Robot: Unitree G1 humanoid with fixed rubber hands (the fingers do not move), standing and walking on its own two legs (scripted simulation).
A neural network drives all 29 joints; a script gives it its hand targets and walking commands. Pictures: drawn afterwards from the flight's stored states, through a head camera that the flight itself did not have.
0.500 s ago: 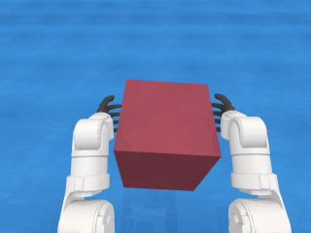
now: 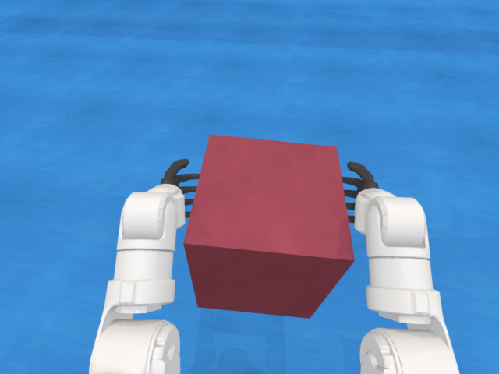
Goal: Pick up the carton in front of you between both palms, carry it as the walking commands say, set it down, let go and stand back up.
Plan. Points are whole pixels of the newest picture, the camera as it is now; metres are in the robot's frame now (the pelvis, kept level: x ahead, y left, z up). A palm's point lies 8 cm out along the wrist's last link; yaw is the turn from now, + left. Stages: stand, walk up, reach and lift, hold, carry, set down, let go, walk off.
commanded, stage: carry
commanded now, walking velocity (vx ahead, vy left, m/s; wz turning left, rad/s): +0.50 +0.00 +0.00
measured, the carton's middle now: (262, 232) +0.36 +0.02 +0.04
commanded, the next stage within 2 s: none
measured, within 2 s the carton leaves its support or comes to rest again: neither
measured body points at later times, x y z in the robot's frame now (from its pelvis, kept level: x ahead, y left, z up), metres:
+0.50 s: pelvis +0.29 -0.02 +0.01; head +0.28 -0.02 +0.46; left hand +0.60 +0.13 +0.11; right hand +0.60 -0.17 +0.11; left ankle +0.14 +0.07 -0.72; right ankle +0.39 -0.12 -0.72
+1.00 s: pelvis +0.59 +0.00 +0.00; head +0.55 +0.02 +0.45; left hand +0.87 +0.16 +0.09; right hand +0.87 -0.14 +0.09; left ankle +0.67 +0.10 -0.72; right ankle +0.40 -0.11 -0.68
